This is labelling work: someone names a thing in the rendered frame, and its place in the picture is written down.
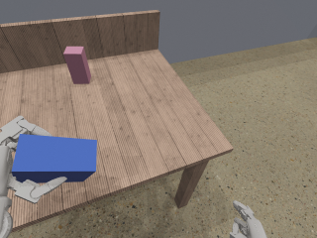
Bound robot left forearm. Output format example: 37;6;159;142
0;196;14;238

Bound sponge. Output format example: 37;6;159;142
11;134;97;183

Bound table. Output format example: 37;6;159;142
0;10;234;233

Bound left robot hand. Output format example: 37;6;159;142
0;115;67;204

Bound right robot hand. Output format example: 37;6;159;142
230;200;267;238

